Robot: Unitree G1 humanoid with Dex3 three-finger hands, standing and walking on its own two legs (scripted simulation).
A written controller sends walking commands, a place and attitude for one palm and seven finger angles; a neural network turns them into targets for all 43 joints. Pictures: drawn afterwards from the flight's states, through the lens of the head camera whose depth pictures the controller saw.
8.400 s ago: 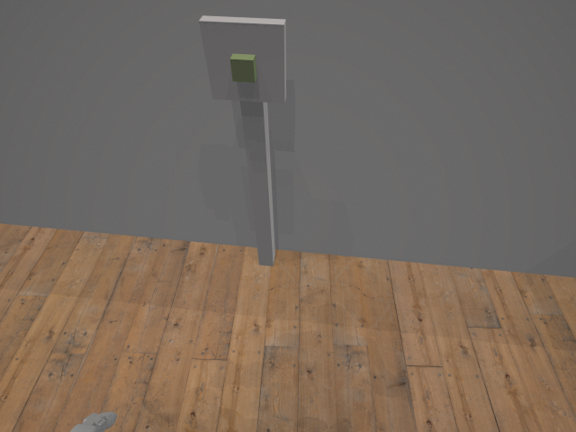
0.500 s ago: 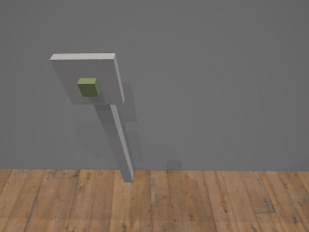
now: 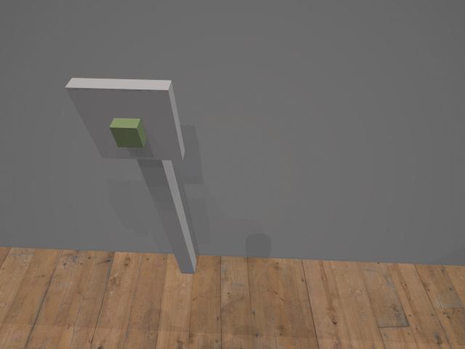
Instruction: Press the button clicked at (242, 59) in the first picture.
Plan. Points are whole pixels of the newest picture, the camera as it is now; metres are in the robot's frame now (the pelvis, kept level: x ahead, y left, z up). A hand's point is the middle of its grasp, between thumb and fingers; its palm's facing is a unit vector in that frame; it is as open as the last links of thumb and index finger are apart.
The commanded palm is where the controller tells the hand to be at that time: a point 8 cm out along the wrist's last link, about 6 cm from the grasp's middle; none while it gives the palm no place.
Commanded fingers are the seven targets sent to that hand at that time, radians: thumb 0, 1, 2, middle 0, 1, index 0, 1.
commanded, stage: look again from close up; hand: left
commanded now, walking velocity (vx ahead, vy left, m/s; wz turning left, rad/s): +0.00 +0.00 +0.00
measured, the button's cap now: (129, 131) +0.47 +0.23 +0.10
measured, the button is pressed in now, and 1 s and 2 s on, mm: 0 0 0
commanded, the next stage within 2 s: raise the hand and make a fist in 0.54 s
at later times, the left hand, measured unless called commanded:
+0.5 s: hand out of the picture +0.02 +0.18 -0.18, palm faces +0.03 -0.98 -0.20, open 7.3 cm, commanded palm none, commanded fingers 0.00 0.90 0.90 -0.20 -0.30 -0.20 -0.30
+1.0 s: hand (137, 320) +0.17 +0.17 -0.01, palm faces -0.03 -1.00 +0.01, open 5.8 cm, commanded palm +0.12 +0.24 -0.03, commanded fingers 0.00 0.90 0.90 -0.72 -0.87 -0.72 -0.87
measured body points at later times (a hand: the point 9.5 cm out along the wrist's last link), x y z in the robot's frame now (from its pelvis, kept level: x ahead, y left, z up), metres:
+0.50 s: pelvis +0.02 +0.00 +0.00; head +0.04 +0.00 +0.45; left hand +0.02 +0.23 -0.16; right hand +0.01 -0.21 -0.16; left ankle -0.07 +0.12 -0.74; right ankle -0.02 -0.11 -0.74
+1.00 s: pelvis -0.04 +0.00 -0.05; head +0.00 +0.01 +0.40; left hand +0.16 +0.22 -0.01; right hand +0.18 -0.26 -0.09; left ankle -0.07 +0.12 -0.74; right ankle -0.02 -0.11 -0.74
